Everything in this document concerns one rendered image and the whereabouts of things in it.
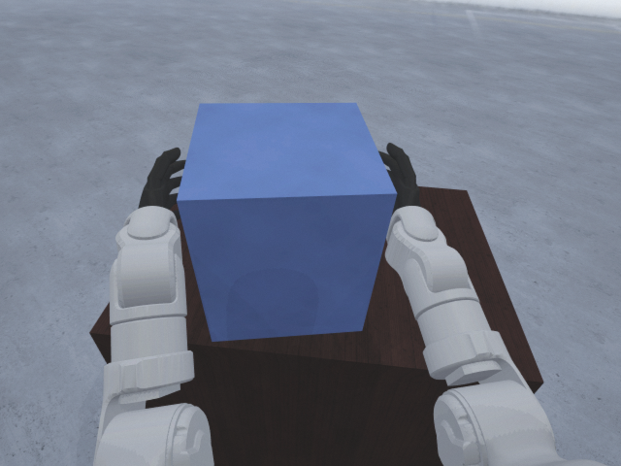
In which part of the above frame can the left robot upper arm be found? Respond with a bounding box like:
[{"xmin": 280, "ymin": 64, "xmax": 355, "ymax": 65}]
[{"xmin": 95, "ymin": 403, "xmax": 214, "ymax": 466}]

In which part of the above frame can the robot right hand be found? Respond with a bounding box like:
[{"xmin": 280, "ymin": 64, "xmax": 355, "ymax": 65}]
[{"xmin": 379, "ymin": 143, "xmax": 421, "ymax": 215}]

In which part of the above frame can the robot left hand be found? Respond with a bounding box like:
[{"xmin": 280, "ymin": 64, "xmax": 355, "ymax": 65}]
[{"xmin": 138, "ymin": 148, "xmax": 186, "ymax": 220}]

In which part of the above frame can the left robot forearm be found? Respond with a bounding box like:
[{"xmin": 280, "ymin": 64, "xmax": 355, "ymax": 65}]
[{"xmin": 93, "ymin": 206, "xmax": 195, "ymax": 466}]

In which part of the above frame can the right robot upper arm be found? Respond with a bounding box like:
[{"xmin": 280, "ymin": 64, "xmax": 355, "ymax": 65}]
[{"xmin": 434, "ymin": 380, "xmax": 607, "ymax": 466}]

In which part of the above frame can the carton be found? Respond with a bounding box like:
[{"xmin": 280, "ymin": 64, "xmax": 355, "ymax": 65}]
[{"xmin": 177, "ymin": 103, "xmax": 397, "ymax": 342}]

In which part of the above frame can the right robot forearm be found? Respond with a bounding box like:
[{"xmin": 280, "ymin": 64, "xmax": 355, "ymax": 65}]
[{"xmin": 385, "ymin": 206, "xmax": 556, "ymax": 449}]

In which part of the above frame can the pedestal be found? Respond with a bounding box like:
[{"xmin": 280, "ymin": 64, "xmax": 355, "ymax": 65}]
[{"xmin": 89, "ymin": 186, "xmax": 543, "ymax": 466}]

